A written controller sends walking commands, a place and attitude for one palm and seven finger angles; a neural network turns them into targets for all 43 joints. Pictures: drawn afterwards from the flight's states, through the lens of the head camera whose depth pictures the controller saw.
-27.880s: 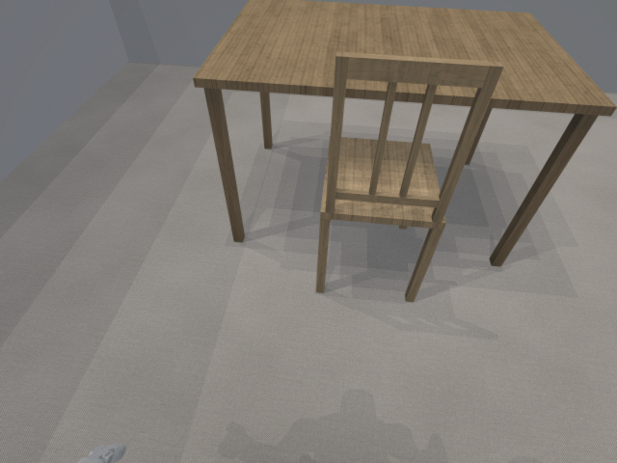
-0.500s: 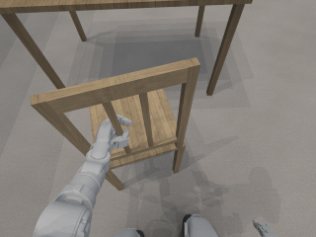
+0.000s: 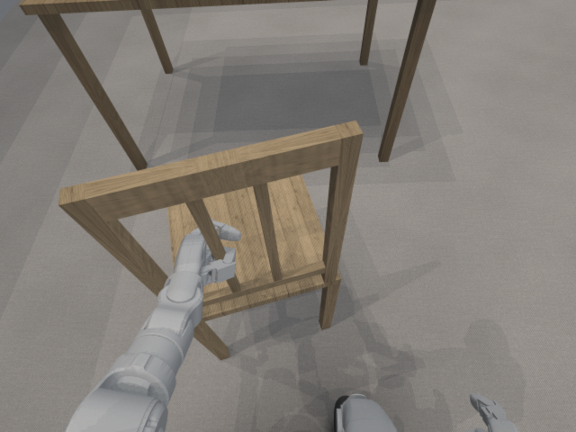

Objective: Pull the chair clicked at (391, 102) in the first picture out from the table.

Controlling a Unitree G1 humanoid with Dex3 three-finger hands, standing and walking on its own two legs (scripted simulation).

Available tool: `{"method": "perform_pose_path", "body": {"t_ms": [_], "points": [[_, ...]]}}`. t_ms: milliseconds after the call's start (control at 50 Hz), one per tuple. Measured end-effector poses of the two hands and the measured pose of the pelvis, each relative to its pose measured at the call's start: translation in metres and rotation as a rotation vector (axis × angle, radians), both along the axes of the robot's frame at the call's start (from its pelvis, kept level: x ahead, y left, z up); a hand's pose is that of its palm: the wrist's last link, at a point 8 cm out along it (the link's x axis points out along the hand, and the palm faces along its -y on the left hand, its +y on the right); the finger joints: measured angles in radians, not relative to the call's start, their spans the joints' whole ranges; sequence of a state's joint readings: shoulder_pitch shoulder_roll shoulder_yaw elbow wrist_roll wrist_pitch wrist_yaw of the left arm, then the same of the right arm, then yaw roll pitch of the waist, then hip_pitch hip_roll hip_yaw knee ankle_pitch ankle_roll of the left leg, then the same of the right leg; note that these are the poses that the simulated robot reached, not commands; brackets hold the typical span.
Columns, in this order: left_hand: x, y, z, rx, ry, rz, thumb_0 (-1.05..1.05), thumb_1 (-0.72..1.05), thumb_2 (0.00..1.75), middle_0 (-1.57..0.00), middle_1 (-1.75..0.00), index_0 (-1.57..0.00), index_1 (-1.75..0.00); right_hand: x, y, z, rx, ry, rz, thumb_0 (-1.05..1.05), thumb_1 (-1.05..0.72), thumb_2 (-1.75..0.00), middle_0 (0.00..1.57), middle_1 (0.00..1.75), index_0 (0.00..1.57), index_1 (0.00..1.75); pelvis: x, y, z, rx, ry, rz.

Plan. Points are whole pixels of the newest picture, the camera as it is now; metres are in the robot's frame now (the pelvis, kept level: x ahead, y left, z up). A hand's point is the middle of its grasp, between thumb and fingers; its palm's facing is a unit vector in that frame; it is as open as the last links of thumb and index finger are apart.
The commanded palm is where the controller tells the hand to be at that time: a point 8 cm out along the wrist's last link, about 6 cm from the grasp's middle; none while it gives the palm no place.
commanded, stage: stop walking, hand still on the chair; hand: left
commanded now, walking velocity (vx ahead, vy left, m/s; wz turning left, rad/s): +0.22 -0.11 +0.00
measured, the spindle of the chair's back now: (219, 252) +0.39 +0.11 -0.06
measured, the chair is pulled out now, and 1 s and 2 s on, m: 0.57 0.66 0.66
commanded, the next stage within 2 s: open the thumb and straighten the fingers in 0.86 s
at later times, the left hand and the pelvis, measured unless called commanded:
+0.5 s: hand (218, 319) +0.27 +0.10 -0.05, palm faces -0.12 -0.97 -0.21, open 5.3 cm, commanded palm +0.26 +0.16 -0.03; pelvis +0.01 +0.01 +0.01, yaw -3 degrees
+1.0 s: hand (218, 317) +0.28 +0.10 -0.05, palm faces -0.12 -0.97 -0.20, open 5.3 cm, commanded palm +0.26 +0.16 -0.03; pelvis +0.02 +0.01 +0.01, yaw -2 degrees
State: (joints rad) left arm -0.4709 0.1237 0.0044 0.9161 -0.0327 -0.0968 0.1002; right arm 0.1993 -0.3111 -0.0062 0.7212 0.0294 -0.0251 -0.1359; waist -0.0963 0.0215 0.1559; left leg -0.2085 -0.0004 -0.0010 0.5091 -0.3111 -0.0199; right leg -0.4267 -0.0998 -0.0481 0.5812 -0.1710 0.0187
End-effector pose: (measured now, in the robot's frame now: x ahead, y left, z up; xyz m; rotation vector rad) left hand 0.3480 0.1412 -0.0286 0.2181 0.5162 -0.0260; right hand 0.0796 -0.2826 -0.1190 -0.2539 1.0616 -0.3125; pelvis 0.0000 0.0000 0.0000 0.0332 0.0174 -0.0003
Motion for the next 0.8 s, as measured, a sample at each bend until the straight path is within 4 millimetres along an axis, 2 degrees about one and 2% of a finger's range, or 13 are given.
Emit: {"method": "perform_pose_path", "body": {"t_ms": [120,220,320,440,620,800], "points": [[-0.039,0.004,0.002,-0.013,0.014,-0.024,0.04,0.73,0.77,-0.18,-1.16,-0.50,-1.45,-0.011,0.026,0.006,0.049,-0.031,0.013,0.01,-0.91,-0.90,0.20,0.30,0.20,0.30,-0.012,0.007,0.004,-0.011,-0.045,-0.030],[-0.064,0.006,0.002,-0.005,0.007,-0.030,0.03,0.71,0.78,-0.20,-1.18,-0.50,-1.45,-0.010,0.048,0.000,0.130,-0.048,0.029,0.01,-0.90,-0.90,0.20,0.30,0.20,0.30,-0.009,0.001,0.003,-0.017,-0.078,-0.032],[-0.080,0.008,0.002,-0.001,0.011,-0.026,0.03,0.70,0.79,-0.21,-1.18,-0.50,-1.45,-0.003,0.056,0.002,0.144,-0.090,0.023,0.01,-0.90,-0.90,0.21,0.30,0.20,0.30,-0.002,0.003,0.006,-0.025,-0.062,-0.047],[-0.086,0.012,0.002,0.008,0.001,-0.037,0.03,0.68,0.81,-0.23,-1.21,-0.50,-1.45,0.009,0.053,0.006,0.120,-0.119,0.026,0.01,-0.90,-0.90,0.21,0.30,0.20,0.30,0.004,0.008,0.007,-0.016,-0.055,-0.050],[-0.082,0.014,0.000,0.009,-0.007,-0.061,0.02,0.65,0.82,-0.25,-1.27,-0.50,-1.45,0.034,0.043,0.017,0.073,-0.143,0.030,0.01,-0.90,-0.90,0.20,0.30,0.20,0.30,0.015,0.010,0.009,-0.018,-0.032,-0.048],[-0.081,0.014,-0.001,0.003,-0.001,-0.064,0.02,0.65,0.83,-0.25,-1.30,-0.50,-1.45,0.059,0.046,0.024,0.071,-0.185,0.044,0.01,-0.90,-0.90,0.20,0.30,0.20,0.30,0.022,0.011,0.009,-0.019,-0.034,-0.041]]}}
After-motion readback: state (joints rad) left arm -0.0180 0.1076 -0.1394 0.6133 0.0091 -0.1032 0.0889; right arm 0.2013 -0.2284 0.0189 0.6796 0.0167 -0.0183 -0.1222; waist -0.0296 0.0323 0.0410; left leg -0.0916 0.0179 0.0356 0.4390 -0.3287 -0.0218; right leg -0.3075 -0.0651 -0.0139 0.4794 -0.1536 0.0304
